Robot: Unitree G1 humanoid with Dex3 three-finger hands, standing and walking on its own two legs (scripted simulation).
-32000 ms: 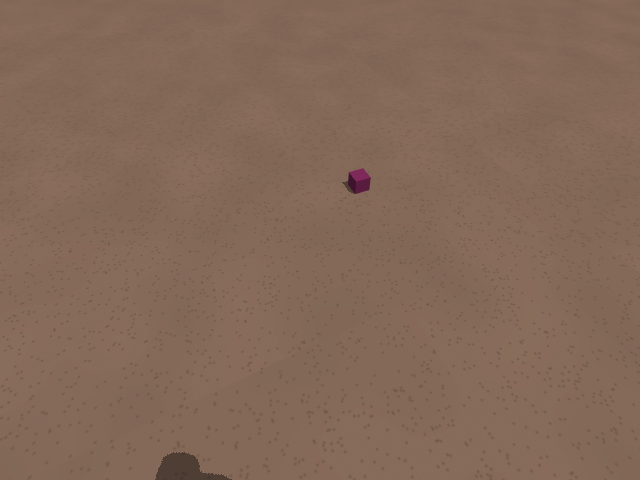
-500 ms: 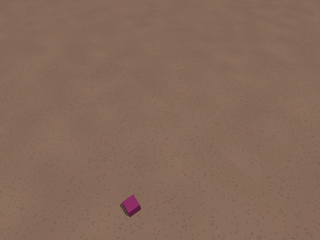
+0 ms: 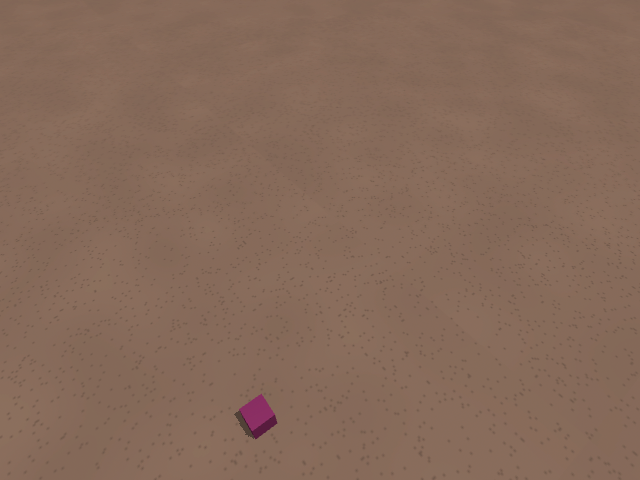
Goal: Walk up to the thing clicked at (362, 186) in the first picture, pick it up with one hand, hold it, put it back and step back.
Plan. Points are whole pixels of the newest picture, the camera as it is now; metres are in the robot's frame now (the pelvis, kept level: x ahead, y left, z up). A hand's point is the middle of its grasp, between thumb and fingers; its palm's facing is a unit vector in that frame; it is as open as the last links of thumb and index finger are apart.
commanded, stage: stand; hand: left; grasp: from above
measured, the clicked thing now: (258, 416) +0.45 +0.22 -0.75
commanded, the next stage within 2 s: step back in 0.52 s
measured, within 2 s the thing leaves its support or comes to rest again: neither
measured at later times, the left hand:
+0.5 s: hand out of the picture +0.07 +0.25 -0.16, palm faces -0.01 -0.94 -0.35, open 7.4 cm
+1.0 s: hand out of the picture +0.07 +0.32 -0.18, palm faces -0.04 -0.94 -0.33, open 7.4 cm
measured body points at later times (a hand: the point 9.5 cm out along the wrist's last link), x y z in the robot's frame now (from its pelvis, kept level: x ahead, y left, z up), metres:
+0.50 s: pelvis -0.01 +0.00 +0.00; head +0.00 -0.01 +0.45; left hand +0.07 +0.29 -0.13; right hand +0.06 -0.30 -0.14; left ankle +0.00 +0.13 -0.75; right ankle -0.01 -0.11 -0.75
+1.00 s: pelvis -0.09 +0.07 -0.01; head +0.00 +0.10 +0.43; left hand +0.07 +0.37 -0.16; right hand -0.04 -0.25 -0.12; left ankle -0.07 +0.15 -0.75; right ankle -0.10 -0.08 -0.67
